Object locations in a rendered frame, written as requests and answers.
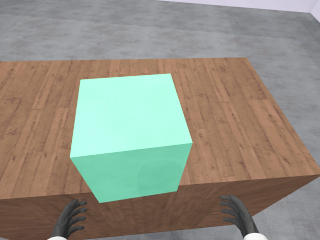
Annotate pedestal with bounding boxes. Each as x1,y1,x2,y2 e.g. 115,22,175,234
0,57,320,240

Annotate carton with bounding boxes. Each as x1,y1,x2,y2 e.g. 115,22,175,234
70,73,193,203

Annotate right robot hand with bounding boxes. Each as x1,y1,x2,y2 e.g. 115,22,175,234
219,194,259,239

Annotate left robot hand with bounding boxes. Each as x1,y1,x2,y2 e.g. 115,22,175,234
50,199,88,239

